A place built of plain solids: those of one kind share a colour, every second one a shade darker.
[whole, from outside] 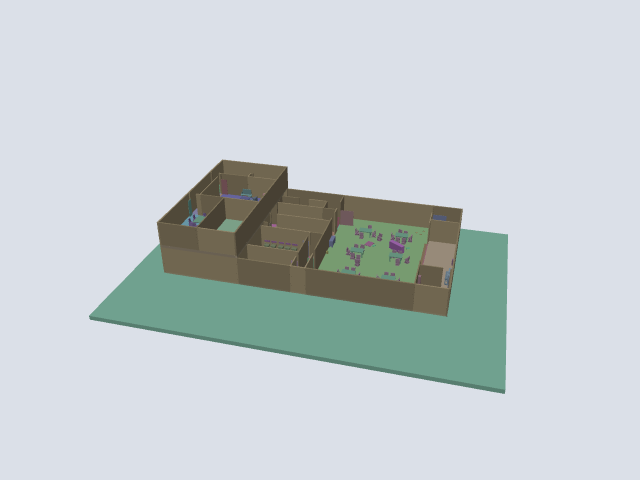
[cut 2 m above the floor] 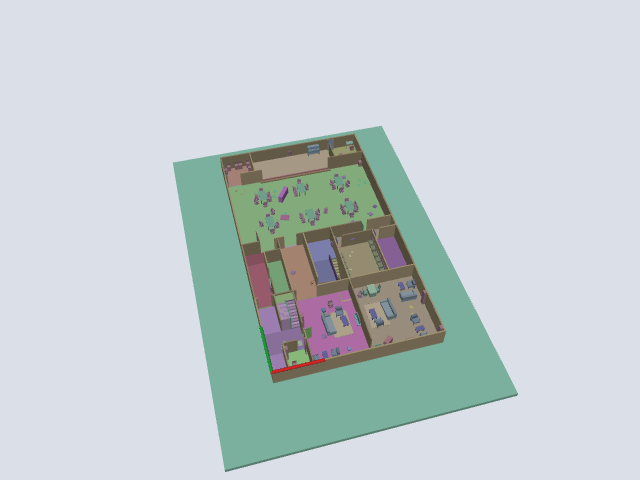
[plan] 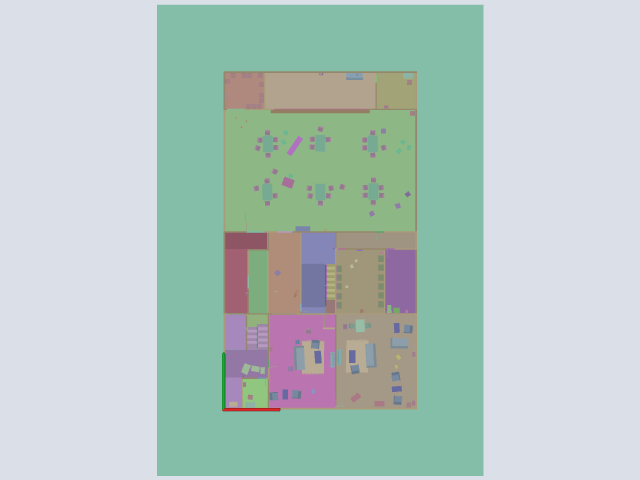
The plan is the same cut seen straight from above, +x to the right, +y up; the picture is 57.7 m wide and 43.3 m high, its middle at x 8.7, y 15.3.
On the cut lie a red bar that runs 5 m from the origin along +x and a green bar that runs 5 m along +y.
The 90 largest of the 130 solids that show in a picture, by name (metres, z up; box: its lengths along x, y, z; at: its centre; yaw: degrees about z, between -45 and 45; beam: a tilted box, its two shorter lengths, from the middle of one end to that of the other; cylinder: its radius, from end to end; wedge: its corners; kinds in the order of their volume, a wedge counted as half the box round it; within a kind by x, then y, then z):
{
 "under_1": {"box": [29.46, 42.53, 0.5], "at": [8.73, 15.27, -0.33]},
 "wall_1": {"box": [0.16, 8.41, 6.08], "at": [0.08, 4.37, 5.78]},
 "wall_2": {"box": [0.16, 7.25, 3.08], "at": [0.08, 12.32, 4.28]},
 "wall_3": {"box": [0.16, 10.94, 3.08], "at": [0.08, 21.55, 4.28]},
 "wall_4": {"box": [0.16, 3.22, 3.08], "at": [0.08, 28.76, 4.28]},
 "wall_5": {"box": [2.07, 0.13, 3.08], "at": [1.03, 16.02, 4.28]},
 "wall_6": {"box": [0.13, 2.61, 3.08], "at": [1.68, 1.47, 4.28]},
 "wall_7": {"box": [0.13, 3.16, 3.08], "at": [2.06, 6.99, 4.28]},
 "wall_8": {"box": [0.13, 2.22, 3.08], "at": [2.23, 9.81, 4.28]},
 "wall_9": {"box": [0.13, 2.23, 3.08], "at": [2.23, 13.23, 4.28]},
 "wall_10": {"box": [1.49, 0.13, 3.08], "at": [2.35, 2.83, 4.28]},
 "wall_11": {"box": [2.63, 0.13, 3.08], "at": [3.1, 8.63, 4.28]},
 "wall_12": {"box": [1.94, 0.13, 3.08], "at": [3.14, 14.41, 4.28]},
 "wall_13": {"box": [2.65, 0.13, 3.08], "at": [3.24, 27.09, 4.28]},
 "wall_14": {"box": [0.13, 3.22, 3.08], "at": [3.69, 28.76, 4.28]},
 "wall_15": {"box": [0.13, 2.61, 3.08], "at": [4.04, 1.47, 4.28]},
 "wall_16": {"box": [0.13, 3.39, 2.7], "at": [4.04, 3.29, 7.47]},
 "wall_17": {"box": [0.13, 4.05, 3.08], "at": [4.04, 6.54, 4.28]},
 "wall_18": {"box": [0.13, 3.46, 2.7], "at": [4.04, 6.84, 7.47]},
 "wall_19": {"box": [0.13, 5.65, 3.08], "at": [4.04, 11.53, 4.28]},
 "wall_20": {"box": [0.13, 1.47, 3.08], "at": [4.04, 15.21, 4.28]},
 "wall_21": {"box": [1.14, 0.13, 3.08], "at": [4.24, 16.02, 4.28]},
 "wall_22": {"box": [0.13, 6.37, 3.08], "at": [6.97, 12.77, 4.28]},
 "wall_23": {"box": [5.19, 0.13, 2.7], "at": [7.58, 1.52, 7.47]},
 "wall_24": {"box": [17.46, 0.16, 6.08], "at": [8.73, 0.08, 5.78]},
 "wall_25": {"box": [17.46, 0.16, 2.7], "at": [8.73, 8.65, 7.47]},
 "wall_26": {"box": [17.46, 0.16, 3.08], "at": [8.73, 30.45, 4.28]},
 "wall_27": {"box": [7.53, 0.13, 3.08], "at": [9.97, 16.02, 4.28]},
 "wall_28": {"box": [0.13, 2.8, 2.7], "at": [10.12, 2.99, 7.47]},
 "wall_29": {"box": [0.13, 7.53, 3.08], "at": [10.12, 4.8, 4.28]},
 "wall_30": {"box": [0.13, 4.05, 2.7], "at": [10.12, 6.54, 7.47]},
 "wall_31": {"box": [0.13, 5.72, 3.08], "at": [10.12, 11.56, 4.28]},
 "wall_32": {"box": [0.13, 1.4, 3.08], "at": [10.12, 15.25, 4.28]},
 "wall_33": {"box": [10.85, 0.13, 3.08], "at": [12.04, 8.63, 4.28]},
 "wall_34": {"box": [3.69, 0.13, 3.08], "at": [12.88, 14.48, 4.28]},
 "wall_35": {"box": [7.41, 0.13, 2.7], "at": [13.76, 4.46, 7.47]},
 "wall_36": {"box": [0.13, 2.34, 3.08], "at": [13.77, 28.32, 4.28]},
 "wall_37": {"box": [0.13, 5.72, 3.08], "at": [14.52, 11.56, 4.28]},
 "wall_38": {"box": [4.56, 0.13, 3.08], "at": [15.18, 27.09, 4.28]},
 "wall_39": {"box": [2.99, 0.13, 3.08], "at": [15.96, 16.02, 4.28]},
 "wall_40": {"box": [2.02, 0.13, 3.08], "at": [16.45, 14.48, 4.28]},
 "wall_41": {"box": [0.16, 4.23, 2.7], "at": [17.38, 2.27, 7.47]},
 "wall_42": {"box": [0.16, 8.41, 3.08], "at": [17.38, 4.37, 4.28]},
 "wall_43": {"box": [0.16, 4.05, 2.7], "at": [17.38, 6.54, 7.47]},
 "wall_44": {"box": [0.16, 5.72, 3.08], "at": [17.38, 11.56, 4.28]},
 "wall_45": {"box": [0.16, 1.4, 3.08], "at": [17.38, 15.25, 4.28]},
 "wall_46": {"box": [0.16, 10.94, 3.08], "at": [17.38, 21.55, 4.28]},
 "wall_47": {"box": [0.16, 3.22, 3.08], "at": [17.38, 28.76, 4.28]},
 "upper_floor_concert_room_1": {"box": [17.14, 10.94, 0.16], "at": [8.73, 21.55, 2.66]},
 "upper_floor_stage_1": {"box": [9.94, 3.22, 0.44], "at": [8.73, 28.76, 2.8]},
 "upper_floor_games_room_1": {"box": [7.12, 8.41, 0.16], "at": [13.74, 4.37, 2.66]},
 "upper_floor_lounge_bar_1": {"box": [5.94, 8.41, 0.16], "at": [7.08, 4.37, 2.66]},
 "upper_floor_committee_room_1": {"box": [5.94, 6.98, 0.16], "at": [7.08, 5.08, 6.04]},
 "upper_floor_dressing_room_1": {"box": [3.47, 3.22, 0.44], "at": [15.56, 28.76, 2.8]},
 "upper_floor_steward_flat_1": {"box": [7.12, 4.23, 0.16], "at": [13.74, 2.27, 6.04]},
 "upper_floor_steward_rooms_1": {"box": [7.12, 4.05, 0.16], "at": [13.74, 6.54, 6.04]},
 "upper_floor_gents_1": {"box": [4.27, 5.72, 0.16], "at": [12.31, 11.56, 2.66]},
 "club_stair_landing_1": {"box": [0.87, 1.13, 2.08], "at": [2.56, 8.0, 3.48]},
 "club_stair_landing_2": {"box": [0.98, 0.88, 2.08], "at": [3.49, 8.13, 3.48]},
 "upper_floor_bar_back_1": {"box": [2.8, 7.25, 0.16], "at": [5.51, 12.32, 2.66]},
 "upper_floor_lobby_1": {"box": [1.45, 2.74, 0.16], "at": [0.89, 1.53, 2.66]},
 "upper_floor_lobby_2": {"box": [1.84, 3.16, 0.16], "at": [1.08, 6.99, 2.66]},
 "upper_floor_lobby_3": {"box": [3.82, 2.51, 0.16], "at": [2.07, 4.16, 2.66]},
 "upper_floor_passage_1": {"box": [2.01, 5.78, 0.16], "at": [1.17, 11.59, 2.66]},
 "upper_floor_passage_2": {"box": [3.82, 1.47, 0.16], "at": [2.07, 15.21, 2.66]},
 "upper_floor_cellar_head_1": {"box": [2.22, 3.91, 0.16], "at": [8.15, 11.19, 2.66]},
 "upper_floor_cellar_head_2": {"box": [3.01, 2.8, 0.16], "at": [8.54, 14.55, 2.66]},
 "upper_floor_ladies_1": {"box": [2.72, 5.72, 0.16], "at": [15.94, 11.56, 2.66]},
 "club_stair_1": {"box": [0.87, 0.28, 3.5], "at": [2.57, 5.55, 4.19]},
 "club_stair_2": {"box": [0.87, 0.53, 3.32], "at": [2.57, 5.67, 4.1]},
 "floor_beer_cellar_1": {"box": [3.85, 1.2, 0.5], "at": [8.12, 9.3, -0.25]},
 "sofa_1": {"box": [0.93, 2.16, 0.34], "at": [6.84, 4.66, 3.02], "yaw": 2.4},
 "sofa_2": {"box": [0.93, 2.16, 0.34], "at": [13.29, 4.87, 3.02], "yaw": 3.2},
 "sofa_3": {"box": [1.6, 0.93, 0.34], "at": [15.86, 5.98, 3.02], "yaw": -0.8},
 "upper_floor_stack_store_1": {"box": [3.47, 3.22, 0.16], "at": [1.9, 28.76, 2.66]},
 "upper_floor_wc_lobby_1": {"box": [7.12, 1.4, 0.16], "at": [13.74, 15.25, 2.66]},
 "upper_floor_cloakroom_1": {"box": [1.68, 5.65, 0.16], "at": [3.14, 11.53, 2.66]},
 "wall_foot_1": {"box": [17.46, 0.16, 0.17], "at": [8.73, 0.08, 2.66]},
 "wall_foot_2": {"box": [17.46, 0.16, 0.17], "at": [8.73, 8.65, 6.04]},
 "stack_trolley_1": {"box": [0.9, 0.5, 1.09], "at": [11.93, 1.07, 3.28], "yaw": 36.4},
 "stack_trolley_2": {"box": [0.9, 0.5, 1.02], "at": [14.07, 0.53, 3.25], "yaw": 0.4},
 "upper_floor_steward_office_1": {"box": [2.24, 2.61, 0.16], "at": [2.86, 1.47, 2.66]},
 "rug_1": {"box": [2.0, 2.9, 0.08], "at": [8.07, 4.71, 2.71], "yaw": -0.1},
 "rug_2": {"box": [2.0, 2.9, 0.08], "at": [12.06, 4.8, 2.71], "yaw": -1.2},
 "table_trolley_1": {"box": [0.5, 1.9, 0.9], "at": [6.42, 23.77, 3.19], "yaw": -34.6},
 "piano_upright_1": {"box": [1.5, 0.36, 1.22], "at": [11.82, 30.18, 3.63]},
 "upper_floor_gap_stage_step_1": {"box": [8.34, 0.13, 0.44], "at": [8.73, 27.09, 2.8]},
 "stage_step_tread_1": {"box": [8.94, 0.28, 0.19], "at": [8.73, 26.88, 2.78]},
 "sideboard_1": {"box": [1.35, 0.45, 0.71], "at": [7.16, 16.32, 3.24]},
 "wall_band_1": {"box": [0.16, 8.41, 0.31], "at": [17.38, 4.37, 5.96]}
}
